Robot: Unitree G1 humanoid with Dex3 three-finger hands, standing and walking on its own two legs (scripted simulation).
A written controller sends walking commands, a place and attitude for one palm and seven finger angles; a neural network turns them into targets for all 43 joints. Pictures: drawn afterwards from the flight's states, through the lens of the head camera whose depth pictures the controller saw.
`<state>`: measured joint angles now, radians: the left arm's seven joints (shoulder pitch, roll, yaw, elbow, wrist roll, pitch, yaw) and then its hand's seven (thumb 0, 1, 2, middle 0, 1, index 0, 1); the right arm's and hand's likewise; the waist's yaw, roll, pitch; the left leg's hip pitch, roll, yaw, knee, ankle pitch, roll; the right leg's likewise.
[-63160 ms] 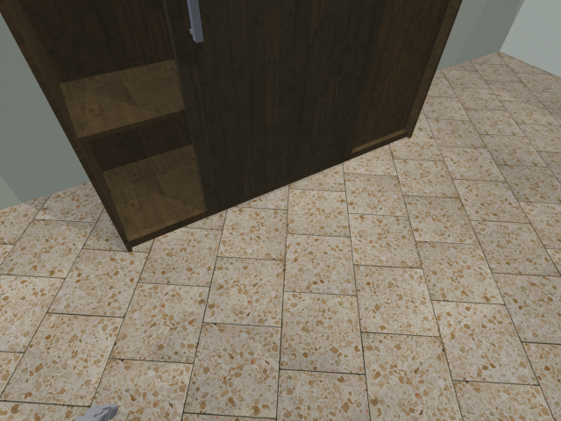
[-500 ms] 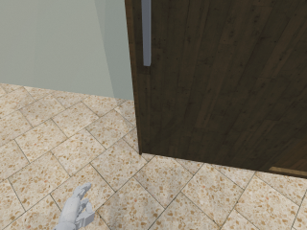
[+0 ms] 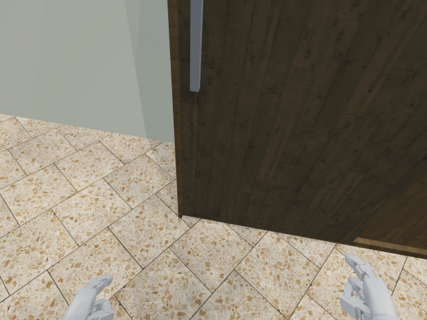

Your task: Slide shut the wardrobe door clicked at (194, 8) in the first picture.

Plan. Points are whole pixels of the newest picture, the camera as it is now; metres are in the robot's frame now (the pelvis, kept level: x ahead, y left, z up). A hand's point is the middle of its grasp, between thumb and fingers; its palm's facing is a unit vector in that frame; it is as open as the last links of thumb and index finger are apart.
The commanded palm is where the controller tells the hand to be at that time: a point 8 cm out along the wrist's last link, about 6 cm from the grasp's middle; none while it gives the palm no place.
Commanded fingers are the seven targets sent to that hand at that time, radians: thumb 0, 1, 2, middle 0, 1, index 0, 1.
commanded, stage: let the arm hang, fingers relaxed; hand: right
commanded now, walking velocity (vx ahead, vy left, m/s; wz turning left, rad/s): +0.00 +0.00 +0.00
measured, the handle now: (197, 45) +0.71 +0.10 +0.19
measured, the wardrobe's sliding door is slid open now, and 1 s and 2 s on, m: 0.00 0.00 0.00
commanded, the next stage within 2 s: look to check the result in 0.94 s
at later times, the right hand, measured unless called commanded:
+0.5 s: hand out of the picture -0.01 -0.22 -0.15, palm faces -0.02 +0.96 -0.29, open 7.3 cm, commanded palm none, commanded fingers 0.00 -0.90 -0.90 0.20 0.30 0.20 0.30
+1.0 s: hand out of the picture +0.13 -0.22 -0.13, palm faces -0.04 +0.95 -0.31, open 7.4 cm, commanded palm none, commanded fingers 0.00 -0.90 -0.90 0.20 0.30 0.20 0.30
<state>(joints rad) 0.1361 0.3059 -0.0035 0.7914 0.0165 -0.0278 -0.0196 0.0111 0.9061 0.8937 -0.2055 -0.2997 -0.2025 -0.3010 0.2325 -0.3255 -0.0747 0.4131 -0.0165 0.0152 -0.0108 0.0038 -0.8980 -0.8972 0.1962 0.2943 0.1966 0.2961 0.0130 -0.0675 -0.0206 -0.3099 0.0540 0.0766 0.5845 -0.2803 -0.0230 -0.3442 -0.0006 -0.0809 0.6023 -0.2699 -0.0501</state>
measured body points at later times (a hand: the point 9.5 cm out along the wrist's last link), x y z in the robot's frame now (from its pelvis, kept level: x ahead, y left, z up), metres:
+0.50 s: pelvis +0.00 +0.00 +0.01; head +0.02 +0.01 +0.46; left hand -0.01 +0.25 -0.15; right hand -0.01 -0.27 -0.13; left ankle +0.02 +0.13 -0.73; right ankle +0.03 -0.09 -0.73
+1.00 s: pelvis +0.02 +0.01 +0.02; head +0.03 +0.02 +0.47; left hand +0.10 +0.31 -0.12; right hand +0.13 -0.27 -0.11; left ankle +0.02 +0.13 -0.73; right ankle +0.03 -0.09 -0.73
